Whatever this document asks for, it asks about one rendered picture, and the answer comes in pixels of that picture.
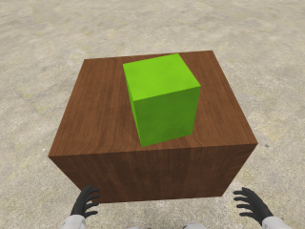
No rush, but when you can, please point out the left robot hand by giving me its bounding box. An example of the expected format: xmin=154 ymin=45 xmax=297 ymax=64
xmin=70 ymin=184 xmax=100 ymax=219

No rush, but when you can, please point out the pedestal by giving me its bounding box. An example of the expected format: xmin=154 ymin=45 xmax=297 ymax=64
xmin=48 ymin=50 xmax=258 ymax=204

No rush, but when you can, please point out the right robot hand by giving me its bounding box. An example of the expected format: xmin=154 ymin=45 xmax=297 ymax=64
xmin=233 ymin=187 xmax=274 ymax=227

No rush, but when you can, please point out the carton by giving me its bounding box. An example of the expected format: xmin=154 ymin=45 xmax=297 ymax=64
xmin=123 ymin=53 xmax=201 ymax=147

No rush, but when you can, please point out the right robot forearm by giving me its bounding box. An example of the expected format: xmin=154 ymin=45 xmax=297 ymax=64
xmin=262 ymin=216 xmax=293 ymax=229

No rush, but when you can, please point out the left robot forearm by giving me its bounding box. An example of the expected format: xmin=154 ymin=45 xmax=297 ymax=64
xmin=59 ymin=215 xmax=86 ymax=229

